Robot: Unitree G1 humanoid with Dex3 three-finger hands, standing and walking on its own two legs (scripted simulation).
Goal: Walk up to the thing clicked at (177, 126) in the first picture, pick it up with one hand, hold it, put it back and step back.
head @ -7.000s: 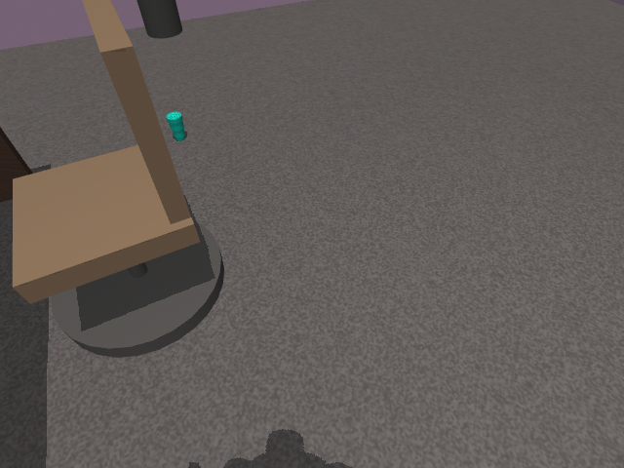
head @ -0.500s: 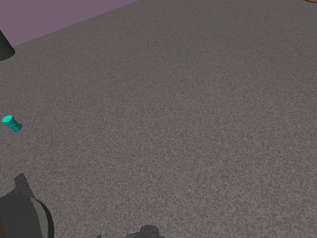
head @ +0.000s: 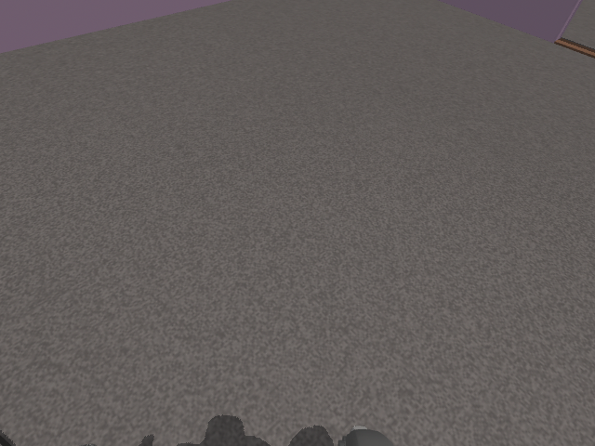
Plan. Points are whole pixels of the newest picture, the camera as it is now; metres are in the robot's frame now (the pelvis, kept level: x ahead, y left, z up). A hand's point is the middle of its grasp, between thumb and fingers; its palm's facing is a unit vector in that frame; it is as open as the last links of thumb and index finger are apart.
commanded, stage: walk up
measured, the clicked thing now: out of the picture +0.89 +1.30 -0.70
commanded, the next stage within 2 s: none
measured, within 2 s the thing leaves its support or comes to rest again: neither
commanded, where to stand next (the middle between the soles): +0.34 -0.03 m, yaw +59 degrees
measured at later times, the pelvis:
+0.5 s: pelvis +0.18 -0.07 +0.00, yaw +24 degrees
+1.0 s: pelvis +0.31 -0.10 -0.04, yaw +43 degrees
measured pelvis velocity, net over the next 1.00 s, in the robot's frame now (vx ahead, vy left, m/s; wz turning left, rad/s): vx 0.31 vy -0.10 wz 0.76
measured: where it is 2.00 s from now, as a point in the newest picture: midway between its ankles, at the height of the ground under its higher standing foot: (310, 425)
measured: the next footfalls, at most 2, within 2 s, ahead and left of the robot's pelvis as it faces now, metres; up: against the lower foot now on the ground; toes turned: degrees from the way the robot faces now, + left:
right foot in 0.18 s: +0.22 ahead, -0.15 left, +0.00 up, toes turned +10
left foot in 0.60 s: +0.28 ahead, +0.08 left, +0.00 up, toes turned +33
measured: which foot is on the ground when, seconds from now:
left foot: down 0.00-0.18, up 0.20-0.58, down 0.60-0.92, up 0.94-1.00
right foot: up 0.00-0.16, down 0.18-0.62, up 0.64-0.90, down 0.92-1.00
